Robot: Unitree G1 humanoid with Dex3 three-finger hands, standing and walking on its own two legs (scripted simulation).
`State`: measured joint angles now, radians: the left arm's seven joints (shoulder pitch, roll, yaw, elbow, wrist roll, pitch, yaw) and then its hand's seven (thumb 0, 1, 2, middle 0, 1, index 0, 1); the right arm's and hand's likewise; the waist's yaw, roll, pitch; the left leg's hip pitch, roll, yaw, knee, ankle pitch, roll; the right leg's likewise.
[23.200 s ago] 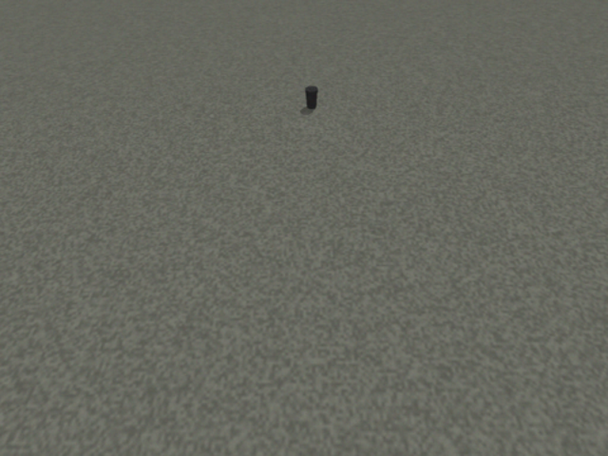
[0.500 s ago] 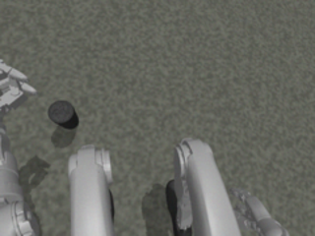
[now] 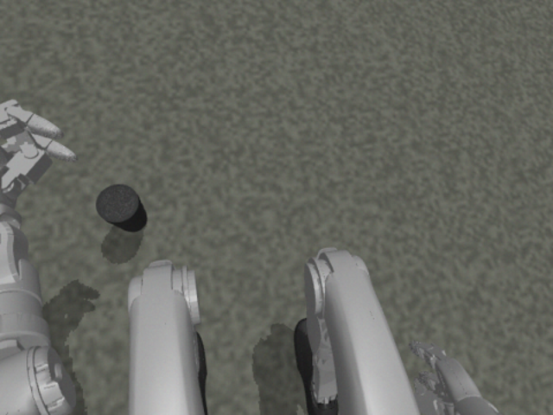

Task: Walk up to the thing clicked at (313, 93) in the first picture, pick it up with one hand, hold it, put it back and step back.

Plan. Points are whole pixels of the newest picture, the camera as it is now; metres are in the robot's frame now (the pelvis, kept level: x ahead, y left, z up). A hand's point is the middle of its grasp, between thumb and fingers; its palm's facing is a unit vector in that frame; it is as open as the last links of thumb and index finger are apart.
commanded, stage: go down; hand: left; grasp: from the side
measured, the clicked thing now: (126, 212) +0.47 +0.27 -0.32
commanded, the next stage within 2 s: none
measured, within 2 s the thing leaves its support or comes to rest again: neither
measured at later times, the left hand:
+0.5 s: hand out of the picture +0.42 +0.35 +0.01, palm faces +0.16 -0.98 -0.12, open 8.1 cm
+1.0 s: hand out of the picture +0.41 +0.39 +0.01, palm faces +0.17 -0.98 -0.09, open 16.5 cm
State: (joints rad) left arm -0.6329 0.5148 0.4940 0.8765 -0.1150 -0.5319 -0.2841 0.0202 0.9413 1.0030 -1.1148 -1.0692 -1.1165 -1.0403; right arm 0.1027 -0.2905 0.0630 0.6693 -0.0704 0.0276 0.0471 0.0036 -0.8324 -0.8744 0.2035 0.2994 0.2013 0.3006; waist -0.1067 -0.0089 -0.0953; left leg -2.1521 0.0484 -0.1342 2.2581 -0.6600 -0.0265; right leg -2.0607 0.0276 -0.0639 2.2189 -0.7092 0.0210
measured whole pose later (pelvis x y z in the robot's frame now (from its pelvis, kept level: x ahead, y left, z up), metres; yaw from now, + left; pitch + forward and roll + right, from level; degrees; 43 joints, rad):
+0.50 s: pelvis +0.00 +0.00 +0.01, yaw +0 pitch +31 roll -6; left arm -0.63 0.68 0.61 0.96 -0.16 -0.51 -0.49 0.02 0.47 0.59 -0.48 -0.58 -0.51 -0.53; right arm 0.10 -0.32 0.07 0.68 -0.05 -0.02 0.02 0.00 -0.84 -0.88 0.20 0.30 0.20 0.30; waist -0.10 -0.02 -0.10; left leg -2.13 0.05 -0.13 2.24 -0.66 -0.02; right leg -2.03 0.02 -0.06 2.20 -0.71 0.02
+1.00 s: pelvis +0.00 +0.00 +0.00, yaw -1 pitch +30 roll -8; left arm -0.65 0.81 0.73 1.02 -0.20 -0.47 -0.63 0.00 -0.39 0.20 -0.03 -0.19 -0.06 -0.15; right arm 0.10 -0.34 0.12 0.66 -0.05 -0.08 0.01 0.00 -0.86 -0.88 0.21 0.30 0.20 0.30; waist -0.10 -0.03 -0.08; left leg -2.15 0.04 -0.15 2.27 -0.65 -0.02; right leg -2.04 0.03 -0.08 2.21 -0.70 0.03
